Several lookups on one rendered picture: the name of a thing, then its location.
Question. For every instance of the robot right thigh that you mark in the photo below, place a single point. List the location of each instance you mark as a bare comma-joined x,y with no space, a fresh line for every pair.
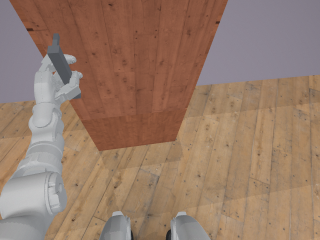
185,227

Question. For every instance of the robot left forearm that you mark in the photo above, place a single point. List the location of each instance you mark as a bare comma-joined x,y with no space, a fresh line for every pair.
45,151

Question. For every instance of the robot left thigh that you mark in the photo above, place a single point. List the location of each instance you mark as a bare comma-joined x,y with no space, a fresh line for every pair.
117,227

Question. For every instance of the robot thigh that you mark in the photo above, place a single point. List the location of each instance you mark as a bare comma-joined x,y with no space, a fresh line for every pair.
185,227
117,227

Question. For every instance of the robot left upper arm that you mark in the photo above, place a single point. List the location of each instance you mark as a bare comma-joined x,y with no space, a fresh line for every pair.
29,204

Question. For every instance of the handle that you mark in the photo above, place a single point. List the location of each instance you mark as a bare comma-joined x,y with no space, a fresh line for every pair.
59,61

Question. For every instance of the cupboard door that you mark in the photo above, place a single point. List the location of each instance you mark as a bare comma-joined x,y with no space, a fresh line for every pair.
136,56

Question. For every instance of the left robot hand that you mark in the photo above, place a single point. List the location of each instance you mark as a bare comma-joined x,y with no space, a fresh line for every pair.
46,84

